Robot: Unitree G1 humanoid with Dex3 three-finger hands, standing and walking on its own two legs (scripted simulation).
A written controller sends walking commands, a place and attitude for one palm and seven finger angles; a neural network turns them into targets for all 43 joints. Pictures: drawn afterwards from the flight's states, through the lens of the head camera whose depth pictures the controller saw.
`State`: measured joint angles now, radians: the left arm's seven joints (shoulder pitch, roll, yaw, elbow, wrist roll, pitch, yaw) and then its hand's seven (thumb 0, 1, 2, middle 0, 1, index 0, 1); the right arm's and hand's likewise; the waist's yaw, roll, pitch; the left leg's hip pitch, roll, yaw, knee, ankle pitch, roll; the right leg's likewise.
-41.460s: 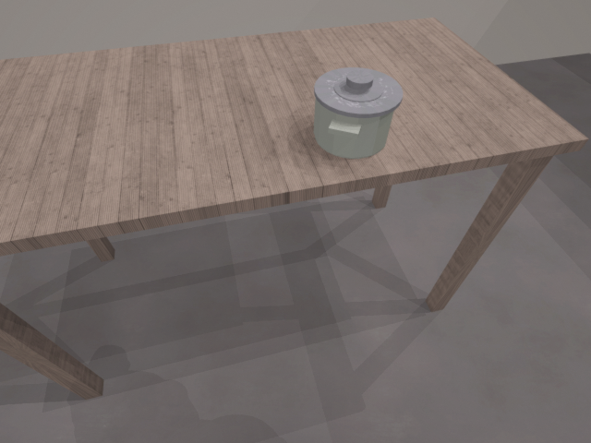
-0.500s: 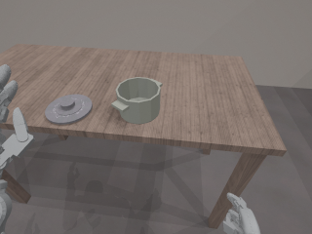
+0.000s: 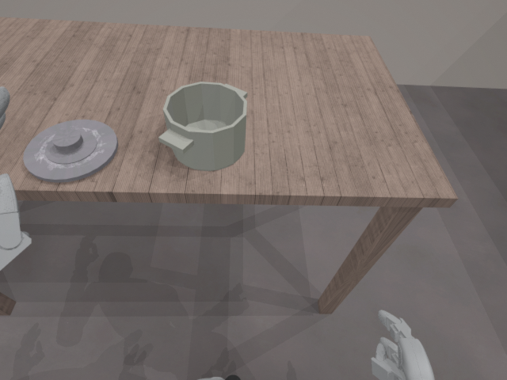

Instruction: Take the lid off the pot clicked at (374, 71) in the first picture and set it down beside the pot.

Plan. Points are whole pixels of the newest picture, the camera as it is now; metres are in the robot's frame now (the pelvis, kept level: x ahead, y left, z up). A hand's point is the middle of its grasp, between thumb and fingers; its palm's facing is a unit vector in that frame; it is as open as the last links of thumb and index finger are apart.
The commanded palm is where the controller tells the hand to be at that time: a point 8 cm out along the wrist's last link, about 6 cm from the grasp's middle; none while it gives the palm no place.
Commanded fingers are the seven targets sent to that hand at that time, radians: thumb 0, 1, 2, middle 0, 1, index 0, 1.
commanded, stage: step back with the hand held close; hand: left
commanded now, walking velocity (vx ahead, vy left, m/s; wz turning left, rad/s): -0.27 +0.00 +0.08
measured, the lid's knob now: (67, 140) +0.48 +0.37 +0.07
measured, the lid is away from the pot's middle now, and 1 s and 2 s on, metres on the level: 0.25 0.25 0.25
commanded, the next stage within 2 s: stop stepping back and stand still in 0.76 s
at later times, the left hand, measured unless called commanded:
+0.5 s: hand out of the picture +0.11 +0.25 +0.25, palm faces +0.45 -0.83 -0.34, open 7.4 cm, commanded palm +0.05 +0.31 +0.26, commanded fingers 0.00 0.90 0.90 -0.20 -0.30 -0.20 -0.30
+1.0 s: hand out of the picture +0.03 +0.28 +0.23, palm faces +0.40 -0.84 -0.37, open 7.4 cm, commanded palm -0.06 +0.33 +0.26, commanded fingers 0.00 0.90 0.90 -0.20 -0.30 -0.20 -0.30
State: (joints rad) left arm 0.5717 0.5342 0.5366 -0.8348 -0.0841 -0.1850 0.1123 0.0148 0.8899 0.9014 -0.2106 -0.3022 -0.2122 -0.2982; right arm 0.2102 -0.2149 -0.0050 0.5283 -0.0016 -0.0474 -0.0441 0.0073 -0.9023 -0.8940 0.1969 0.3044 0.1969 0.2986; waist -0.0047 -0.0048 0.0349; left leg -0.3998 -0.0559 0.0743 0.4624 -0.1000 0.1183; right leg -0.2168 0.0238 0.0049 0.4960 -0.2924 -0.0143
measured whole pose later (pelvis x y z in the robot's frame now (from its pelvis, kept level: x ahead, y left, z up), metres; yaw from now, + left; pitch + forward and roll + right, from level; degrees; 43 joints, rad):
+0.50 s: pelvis -0.08 +0.02 -0.01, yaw +1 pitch -1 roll -4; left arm 0.42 0.46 0.47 -0.79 -0.06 -0.22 0.15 0.01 0.89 0.90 -0.21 -0.30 -0.21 -0.30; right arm 0.23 -0.22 -0.02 0.59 0.00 -0.06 -0.08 0.01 -0.90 -0.89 0.20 0.30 0.20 0.30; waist -0.02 -0.02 0.01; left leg -0.44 -0.02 -0.02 0.66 -0.18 0.06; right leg -0.36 0.02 0.00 0.72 -0.38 0.01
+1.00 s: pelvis -0.20 +0.05 -0.01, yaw -1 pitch +1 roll -2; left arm 0.38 0.49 0.54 -0.67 -0.11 -0.18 0.12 0.01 0.89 0.90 -0.21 -0.30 -0.21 -0.30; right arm 0.18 -0.17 -0.02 0.62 0.01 -0.09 -0.06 0.01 -0.90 -0.89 0.20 0.30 0.20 0.30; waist -0.07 -0.05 0.00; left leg -0.43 -0.03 -0.01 0.65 -0.24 0.06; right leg -0.40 0.03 0.06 0.83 -0.49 0.01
